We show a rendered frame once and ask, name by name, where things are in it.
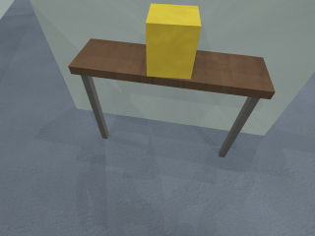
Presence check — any table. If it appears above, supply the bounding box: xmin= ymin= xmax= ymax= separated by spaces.
xmin=68 ymin=38 xmax=275 ymax=157

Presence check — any carton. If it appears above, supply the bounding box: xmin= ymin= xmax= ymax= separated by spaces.
xmin=146 ymin=3 xmax=202 ymax=80

